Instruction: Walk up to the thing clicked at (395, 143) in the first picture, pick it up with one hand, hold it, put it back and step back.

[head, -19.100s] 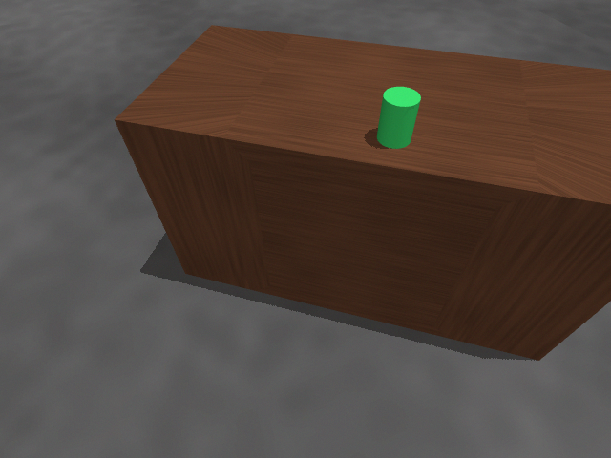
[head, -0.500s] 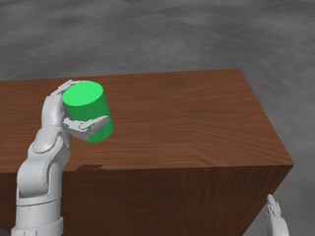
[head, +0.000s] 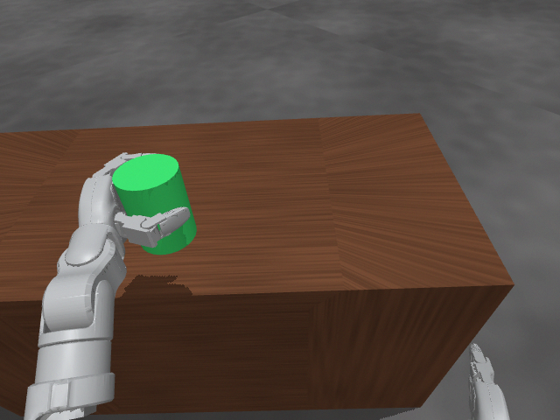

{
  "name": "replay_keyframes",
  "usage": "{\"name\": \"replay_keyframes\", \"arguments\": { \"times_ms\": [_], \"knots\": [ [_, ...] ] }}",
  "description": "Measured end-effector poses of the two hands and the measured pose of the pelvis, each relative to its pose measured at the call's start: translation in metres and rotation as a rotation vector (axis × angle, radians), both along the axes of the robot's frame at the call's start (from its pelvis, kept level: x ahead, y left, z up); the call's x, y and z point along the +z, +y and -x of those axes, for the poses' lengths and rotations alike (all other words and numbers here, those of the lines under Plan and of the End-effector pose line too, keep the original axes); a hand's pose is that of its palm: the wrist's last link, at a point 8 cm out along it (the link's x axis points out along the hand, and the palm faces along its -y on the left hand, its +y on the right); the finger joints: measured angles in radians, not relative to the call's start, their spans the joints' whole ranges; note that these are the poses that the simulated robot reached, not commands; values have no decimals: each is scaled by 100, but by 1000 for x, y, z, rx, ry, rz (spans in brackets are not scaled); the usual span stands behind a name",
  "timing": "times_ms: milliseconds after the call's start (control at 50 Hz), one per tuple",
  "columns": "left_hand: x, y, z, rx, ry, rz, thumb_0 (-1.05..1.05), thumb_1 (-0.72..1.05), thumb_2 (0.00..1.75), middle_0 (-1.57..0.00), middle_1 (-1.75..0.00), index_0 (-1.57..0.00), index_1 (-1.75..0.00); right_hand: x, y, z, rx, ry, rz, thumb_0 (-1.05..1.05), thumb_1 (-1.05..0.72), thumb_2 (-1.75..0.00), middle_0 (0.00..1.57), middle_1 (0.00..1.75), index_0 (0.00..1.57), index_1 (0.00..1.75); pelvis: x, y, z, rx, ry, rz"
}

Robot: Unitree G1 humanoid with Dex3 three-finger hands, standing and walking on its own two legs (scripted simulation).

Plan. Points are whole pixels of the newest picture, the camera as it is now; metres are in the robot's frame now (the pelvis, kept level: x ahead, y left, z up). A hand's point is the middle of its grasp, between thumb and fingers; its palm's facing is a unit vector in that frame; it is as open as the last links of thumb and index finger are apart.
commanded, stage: crouch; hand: left
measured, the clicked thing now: (158, 205) +0.35 +0.18 +0.16
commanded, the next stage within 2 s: lower in 0.76 s
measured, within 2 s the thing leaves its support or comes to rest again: rests again in 1.40 s
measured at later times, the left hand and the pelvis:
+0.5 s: hand (160, 211) +0.41 +0.21 +0.09, palm faces +0.24 -0.97 -0.02, open 11.0 cm; pelvis +0.01 +0.01 -0.01, yaw -2 degrees
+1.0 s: hand (166, 218) +0.43 +0.22 +0.06, palm faces +0.25 -0.97 -0.01, open 11.0 cm; pelvis +0.00 +0.01 -0.02, yaw -2 degrees
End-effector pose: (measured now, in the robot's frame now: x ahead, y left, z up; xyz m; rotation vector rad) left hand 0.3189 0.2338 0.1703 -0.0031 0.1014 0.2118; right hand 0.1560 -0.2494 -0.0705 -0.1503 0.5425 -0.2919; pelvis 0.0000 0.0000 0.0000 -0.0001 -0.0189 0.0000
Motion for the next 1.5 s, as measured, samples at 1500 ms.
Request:
{"name": "replay_keyframes", "arguments": {
  "times_ms": [1500],
  "knots": [
    [-168, 38, -80, 24, -25, -16, -1, -52, 112, -65, -101, -67, -102, -14, 0, 23, 42, 188, 79, -1, 49, -7, 5, 5, 5, 5, -44, 11, 3, -28, 268, 37]
  ]
}}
